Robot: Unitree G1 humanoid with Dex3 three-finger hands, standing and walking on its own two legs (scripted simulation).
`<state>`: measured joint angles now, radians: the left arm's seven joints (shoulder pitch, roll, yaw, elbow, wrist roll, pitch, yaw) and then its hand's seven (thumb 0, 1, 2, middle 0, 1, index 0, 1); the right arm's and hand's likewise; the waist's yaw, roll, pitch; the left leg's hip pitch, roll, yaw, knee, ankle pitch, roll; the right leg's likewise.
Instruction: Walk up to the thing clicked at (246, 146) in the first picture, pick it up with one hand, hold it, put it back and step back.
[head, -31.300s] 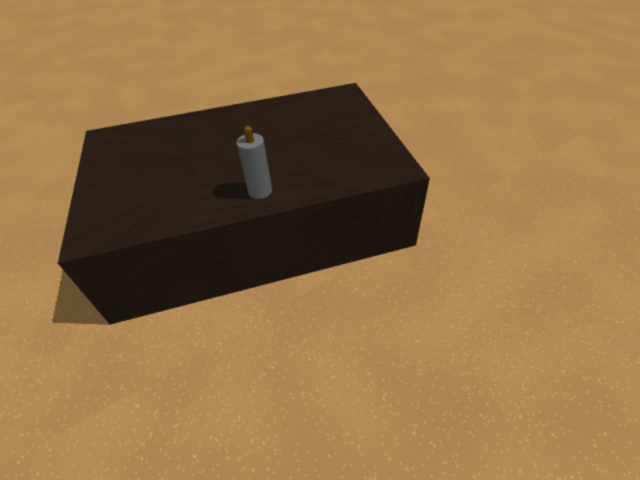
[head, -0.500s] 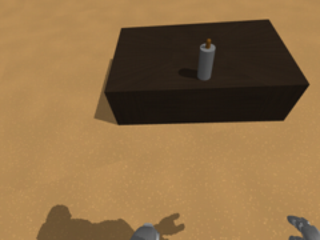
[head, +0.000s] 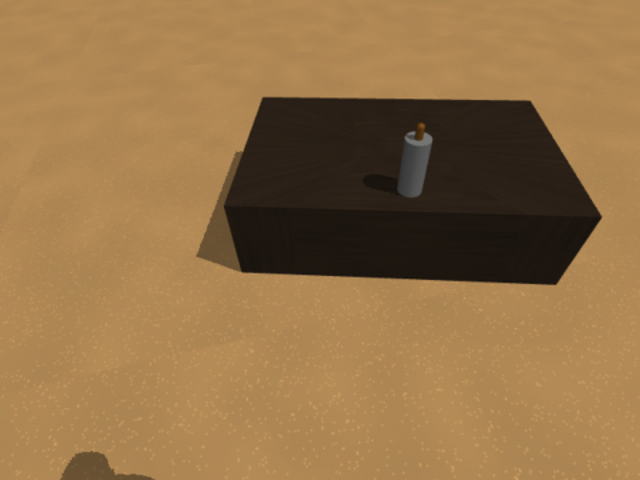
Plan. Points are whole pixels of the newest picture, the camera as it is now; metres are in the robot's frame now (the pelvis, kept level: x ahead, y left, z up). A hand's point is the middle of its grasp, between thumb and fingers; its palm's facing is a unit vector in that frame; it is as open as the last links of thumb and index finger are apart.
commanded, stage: step back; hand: right
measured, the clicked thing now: (415, 158) +1.12 -0.26 -0.28
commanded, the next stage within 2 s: stand in 0.60 s
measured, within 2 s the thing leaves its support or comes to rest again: neither
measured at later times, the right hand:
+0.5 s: hand out of the picture +0.15 -0.24 -0.16, palm faces -0.09 +0.93 -0.35, open 7.4 cm
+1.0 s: hand out of the picture +0.16 -0.25 -0.14, palm faces -0.02 +0.94 -0.33, open 7.4 cm
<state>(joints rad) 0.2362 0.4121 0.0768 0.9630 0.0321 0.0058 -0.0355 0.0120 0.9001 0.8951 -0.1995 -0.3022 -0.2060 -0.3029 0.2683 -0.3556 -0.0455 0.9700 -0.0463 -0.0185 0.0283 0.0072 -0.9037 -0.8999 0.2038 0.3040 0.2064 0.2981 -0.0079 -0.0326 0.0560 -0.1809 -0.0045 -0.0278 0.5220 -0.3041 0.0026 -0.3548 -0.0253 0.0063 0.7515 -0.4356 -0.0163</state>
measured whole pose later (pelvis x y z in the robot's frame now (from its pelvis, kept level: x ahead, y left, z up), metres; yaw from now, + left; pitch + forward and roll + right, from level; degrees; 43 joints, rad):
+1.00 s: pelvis +0.06 +0.01 +0.01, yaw +0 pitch -3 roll +0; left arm 0.09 0.35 -0.01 1.12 0.01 -0.03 -0.01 0.01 0.90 0.89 -0.20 -0.30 -0.21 -0.30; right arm 0.07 -0.35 -0.01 1.13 -0.01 -0.01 0.02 0.01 -0.91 -0.90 0.20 0.30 0.20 0.30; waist 0.00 0.00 0.06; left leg -0.17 0.03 0.01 0.36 -0.14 -0.01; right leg -0.09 -0.01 0.00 0.35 -0.22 0.02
